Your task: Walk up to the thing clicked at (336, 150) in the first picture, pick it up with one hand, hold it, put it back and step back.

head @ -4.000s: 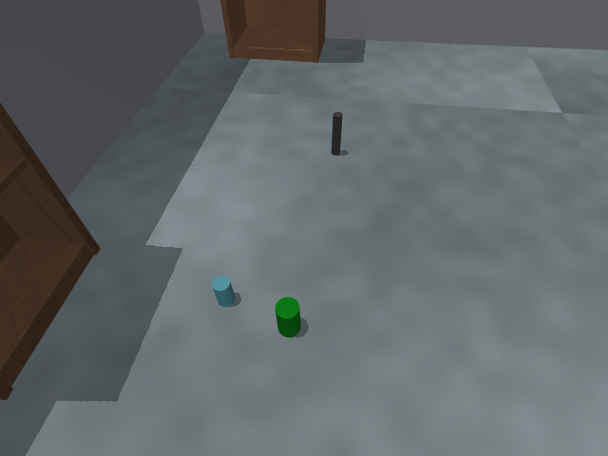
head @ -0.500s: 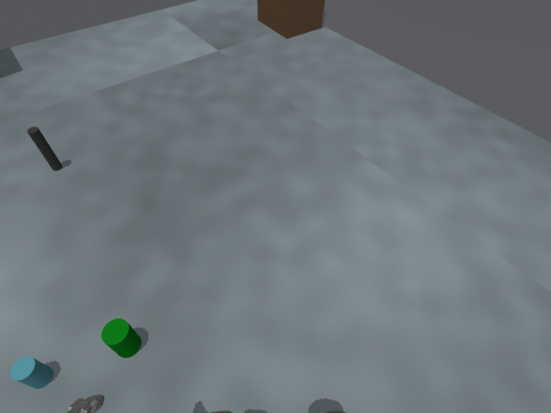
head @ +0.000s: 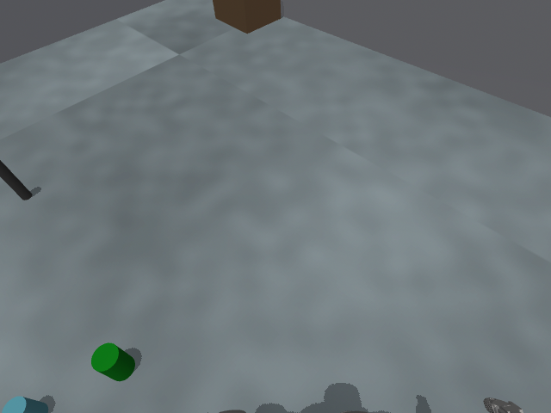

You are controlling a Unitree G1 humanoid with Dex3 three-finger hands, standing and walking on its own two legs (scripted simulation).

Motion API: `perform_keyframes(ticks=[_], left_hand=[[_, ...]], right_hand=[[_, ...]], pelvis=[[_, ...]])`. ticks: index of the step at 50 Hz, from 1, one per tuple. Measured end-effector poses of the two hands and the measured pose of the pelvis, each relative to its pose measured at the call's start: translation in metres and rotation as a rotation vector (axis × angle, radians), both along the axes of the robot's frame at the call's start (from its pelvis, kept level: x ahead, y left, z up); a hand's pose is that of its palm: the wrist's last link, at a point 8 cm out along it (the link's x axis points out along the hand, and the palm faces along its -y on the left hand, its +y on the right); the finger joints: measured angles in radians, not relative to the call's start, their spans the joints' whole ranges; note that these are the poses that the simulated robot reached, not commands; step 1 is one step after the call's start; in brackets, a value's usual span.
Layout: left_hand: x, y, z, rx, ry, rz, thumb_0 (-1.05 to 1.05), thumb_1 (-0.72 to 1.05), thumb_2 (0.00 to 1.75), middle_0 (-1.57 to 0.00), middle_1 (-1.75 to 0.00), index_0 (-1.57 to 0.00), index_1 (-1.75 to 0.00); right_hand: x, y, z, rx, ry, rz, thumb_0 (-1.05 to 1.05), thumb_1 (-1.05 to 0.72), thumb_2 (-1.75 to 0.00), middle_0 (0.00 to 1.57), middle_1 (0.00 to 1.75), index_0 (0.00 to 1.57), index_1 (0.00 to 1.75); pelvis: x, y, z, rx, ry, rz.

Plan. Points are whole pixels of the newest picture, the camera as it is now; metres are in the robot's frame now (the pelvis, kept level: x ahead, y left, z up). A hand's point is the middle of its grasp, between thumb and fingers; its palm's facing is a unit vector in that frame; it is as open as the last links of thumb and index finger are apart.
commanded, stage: walk up
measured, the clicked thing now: (11, 180) +1.12 +1.27 -0.63
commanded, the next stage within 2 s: stand in 0.42 s
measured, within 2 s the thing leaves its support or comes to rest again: neither
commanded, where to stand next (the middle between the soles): +0.05 +0.01 m, yaw -2 degrees
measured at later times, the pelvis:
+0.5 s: pelvis +0.00 +0.00 +0.03, yaw -3 degrees
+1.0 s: pelvis -0.01 +0.01 +0.04, yaw -1 degrees
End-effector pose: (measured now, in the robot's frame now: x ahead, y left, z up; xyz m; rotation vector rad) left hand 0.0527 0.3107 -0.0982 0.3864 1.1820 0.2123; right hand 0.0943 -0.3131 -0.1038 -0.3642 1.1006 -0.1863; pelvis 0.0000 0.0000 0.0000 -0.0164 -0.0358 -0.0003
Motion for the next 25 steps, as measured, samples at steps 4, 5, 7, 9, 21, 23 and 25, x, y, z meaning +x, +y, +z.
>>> perform_keyframes(ticks=[4,5,7,9,21,23,25], left_hand=[[0.021,-0.002,-0.003,-0.022,-0.029,-0.007,0.01,0.9,0.9,-0.2,-0.3,-0.21,-0.3],[0.025,-0.003,-0.003,-0.026,-0.038,-0.012,0.01,0.9,0.9,-0.2,-0.3,-0.21,-0.3],[0.034,-0.005,-0.002,-0.035,-0.056,-0.022,0.0,0.9,0.9,-0.2,-0.3,-0.21,-0.3],[0.041,-0.008,0.0,-0.042,-0.067,-0.033,0.0,0.9,0.9,-0.2,-0.3,-0.21,-0.3],[0.054,-0.017,0.014,-0.034,-0.046,-0.08,0.0,0.9,0.9,-0.2,-0.3,-0.21,-0.3],[0.054,-0.018,0.015,-0.036,-0.034,-0.082,0.0,0.9,0.9,-0.2,-0.3,-0.21,-0.3],[0.054,-0.019,0.017,-0.043,-0.028,-0.08,0.0,0.9,0.9,-0.2,-0.3,-0.21,-0.3]], right_hand=[[-0.01,0.015,0.0,0.028,0.014,-0.009,0.01,-0.9,-0.9,0.2,0.3,0.2,0.3],[-0.012,0.017,0.0,0.033,0.019,-0.011,0.01,-0.9,-0.9,0.2,0.3,0.2,0.3],[-0.015,0.02,0.002,0.042,0.028,-0.019,0.01,-0.9,-0.9,0.2,0.3,0.2,0.3],[-0.018,0.02,0.004,0.047,0.029,-0.031,0.01,-0.9,-0.9,0.2,0.3,0.2,0.3],[-0.026,0.001,0.013,0.039,0.021,-0.105,0.01,-0.9,-0.9,0.2,0.3,0.2,0.3],[-0.03,0.0,0.015,0.037,0.032,-0.115,0.01,-0.9,-0.9,0.2,0.3,0.2,0.3],[-0.035,0.0,0.016,0.036,0.051,-0.119,0.01,-0.9,-0.9,0.2,0.3,0.2,0.3]], pelvis=[[-0.001,0.003,0.003,0.019,-0.007,-0.018],[0.0,0.003,0.004,0.014,-0.009,-0.021],[0.0,0.002,0.006,0.007,-0.014,-0.025],[0.0,0.001,0.009,0.01,-0.015,-0.03],[-0.005,0.0,0.021,0.022,-0.015,-0.062],[-0.005,0.0,0.023,0.022,-0.016,-0.054],[-0.005,0.0,0.026,0.023,-0.017,-0.048]])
